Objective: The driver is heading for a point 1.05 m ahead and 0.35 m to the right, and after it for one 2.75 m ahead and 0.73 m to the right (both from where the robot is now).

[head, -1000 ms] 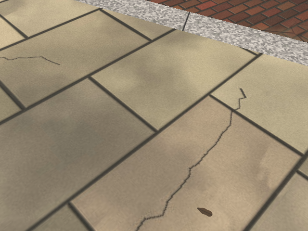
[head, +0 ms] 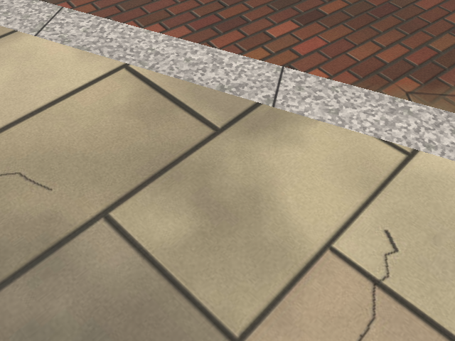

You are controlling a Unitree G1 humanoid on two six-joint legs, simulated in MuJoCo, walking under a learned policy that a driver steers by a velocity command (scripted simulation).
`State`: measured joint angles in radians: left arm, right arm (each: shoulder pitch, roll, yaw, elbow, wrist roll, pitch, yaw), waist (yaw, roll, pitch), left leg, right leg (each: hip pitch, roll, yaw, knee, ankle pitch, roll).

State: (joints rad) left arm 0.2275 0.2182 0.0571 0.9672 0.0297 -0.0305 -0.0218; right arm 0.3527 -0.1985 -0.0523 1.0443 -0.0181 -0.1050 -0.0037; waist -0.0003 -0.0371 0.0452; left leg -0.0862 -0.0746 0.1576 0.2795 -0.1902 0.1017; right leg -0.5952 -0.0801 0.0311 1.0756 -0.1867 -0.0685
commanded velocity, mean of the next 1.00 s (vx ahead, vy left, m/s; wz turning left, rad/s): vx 0.50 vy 0.00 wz -0.51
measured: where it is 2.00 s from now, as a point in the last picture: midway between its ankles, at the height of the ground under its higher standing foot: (350, 217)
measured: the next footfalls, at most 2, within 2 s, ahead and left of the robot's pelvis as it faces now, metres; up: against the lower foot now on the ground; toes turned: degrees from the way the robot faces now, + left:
right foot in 0.30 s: +0.30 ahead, -0.11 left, +0.00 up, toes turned -15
left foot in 0.84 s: +0.66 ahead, -0.06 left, +0.00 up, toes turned -30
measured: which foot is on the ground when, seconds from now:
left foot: down 0.00-0.30, up 0.32-0.82, down 0.84-1.00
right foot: up 0.00-0.28, down 0.30-0.82, up 0.84-1.00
